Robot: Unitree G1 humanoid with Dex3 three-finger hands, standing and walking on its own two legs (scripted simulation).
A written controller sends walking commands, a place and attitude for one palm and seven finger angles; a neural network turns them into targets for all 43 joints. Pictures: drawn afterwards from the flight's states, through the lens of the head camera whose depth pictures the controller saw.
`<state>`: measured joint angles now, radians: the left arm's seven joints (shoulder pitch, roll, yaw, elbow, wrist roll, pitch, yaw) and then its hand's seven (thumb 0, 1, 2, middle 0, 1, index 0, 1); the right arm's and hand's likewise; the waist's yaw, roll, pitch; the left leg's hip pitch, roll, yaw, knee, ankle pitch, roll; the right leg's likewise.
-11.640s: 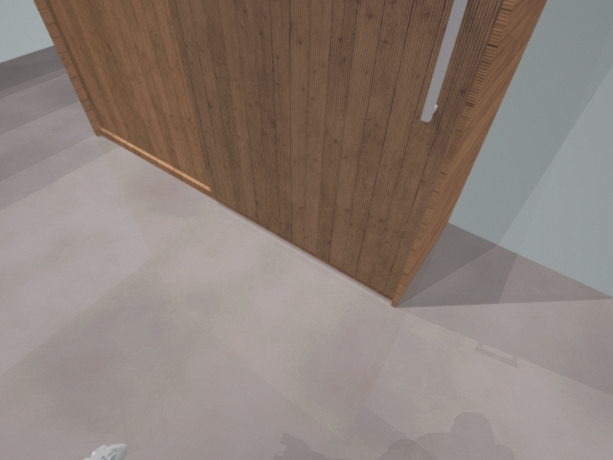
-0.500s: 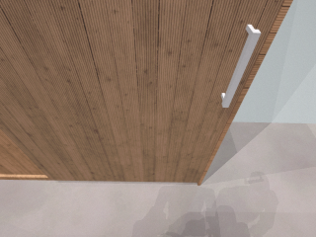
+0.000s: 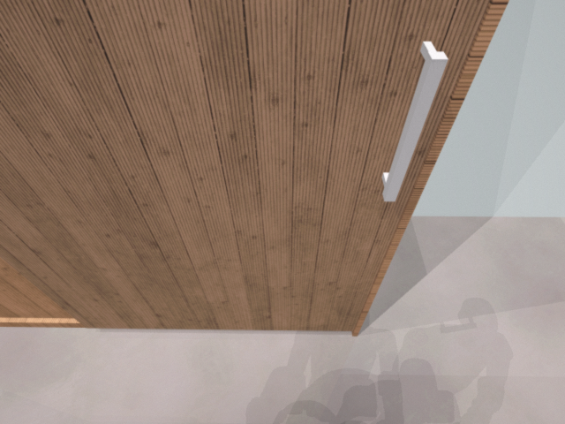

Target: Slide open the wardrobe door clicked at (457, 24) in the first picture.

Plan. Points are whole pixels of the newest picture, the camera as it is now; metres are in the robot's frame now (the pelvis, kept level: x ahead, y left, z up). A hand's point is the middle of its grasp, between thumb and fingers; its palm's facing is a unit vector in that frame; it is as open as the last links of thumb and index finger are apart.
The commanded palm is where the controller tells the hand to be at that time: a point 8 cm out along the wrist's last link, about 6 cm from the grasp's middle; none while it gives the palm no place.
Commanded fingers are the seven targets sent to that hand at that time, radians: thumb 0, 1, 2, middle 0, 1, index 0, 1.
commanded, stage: come to a stop and stand still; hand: right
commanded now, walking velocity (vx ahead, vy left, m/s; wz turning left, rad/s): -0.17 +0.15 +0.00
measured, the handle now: (405, 132) +0.49 -0.15 +0.16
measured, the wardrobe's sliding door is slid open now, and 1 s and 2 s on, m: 0.00 0.00 0.00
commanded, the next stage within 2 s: look again from close up in 1.74 s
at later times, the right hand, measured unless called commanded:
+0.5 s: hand out of the picture +0.10 -0.20 -0.19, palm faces +0.03 +0.98 -0.20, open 7.2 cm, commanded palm none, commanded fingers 0.00 -0.90 -0.90 0.20 0.30 0.20 0.30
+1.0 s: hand out of the picture +0.05 -0.21 -0.16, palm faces -0.01 +0.97 -0.26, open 7.4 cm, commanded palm none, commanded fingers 0.00 -0.90 -0.90 0.20 0.30 0.20 0.30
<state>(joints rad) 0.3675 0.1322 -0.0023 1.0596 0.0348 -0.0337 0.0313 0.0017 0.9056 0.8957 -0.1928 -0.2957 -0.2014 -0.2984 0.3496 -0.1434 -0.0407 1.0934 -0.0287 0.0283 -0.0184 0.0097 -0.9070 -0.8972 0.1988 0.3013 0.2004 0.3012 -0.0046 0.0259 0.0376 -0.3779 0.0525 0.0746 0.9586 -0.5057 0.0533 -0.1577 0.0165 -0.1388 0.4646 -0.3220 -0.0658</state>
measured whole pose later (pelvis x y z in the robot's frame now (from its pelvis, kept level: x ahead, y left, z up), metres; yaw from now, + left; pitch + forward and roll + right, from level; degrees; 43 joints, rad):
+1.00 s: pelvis +0.04 -0.02 +0.00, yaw +2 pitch -1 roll -1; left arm 0.30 0.21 0.00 0.99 0.02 0.00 0.02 0.00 0.91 0.90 -0.20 -0.30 -0.20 -0.30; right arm 0.30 -0.15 0.01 1.05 -0.01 0.01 -0.02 0.01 -0.91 -0.90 0.20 0.30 0.20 0.30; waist 0.00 -0.06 0.02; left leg -0.27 0.06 0.01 0.52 -0.23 -0.02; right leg -0.13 0.02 -0.13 0.43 -0.29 -0.03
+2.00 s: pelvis +0.06 +0.01 +0.01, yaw +0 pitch -1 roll +0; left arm 0.29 0.14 -0.01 1.12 0.02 -0.02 0.04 0.00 0.91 0.90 -0.19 -0.30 -0.20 -0.30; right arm 0.27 -0.15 0.00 1.12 -0.01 -0.01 -0.03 0.01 -0.92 -0.90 0.20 0.30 0.20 0.30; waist 0.00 -0.01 0.04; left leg -0.19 0.00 0.07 0.43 -0.23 0.04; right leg -0.08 -0.05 -0.08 0.38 -0.28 0.03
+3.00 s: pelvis +0.05 +0.00 +0.00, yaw -1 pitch -1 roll +0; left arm 0.38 0.19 -0.01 0.97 -0.04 -0.18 0.08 0.02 0.92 0.90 -0.20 -0.30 -0.21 -0.30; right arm 0.47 -0.18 0.00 0.45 0.12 0.01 -0.11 0.05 -0.94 -0.89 0.20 0.32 0.21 0.32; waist -0.01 -0.04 0.01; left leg -0.24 0.03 0.08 0.50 -0.25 0.01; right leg -0.15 -0.02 -0.06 0.47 -0.31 0.00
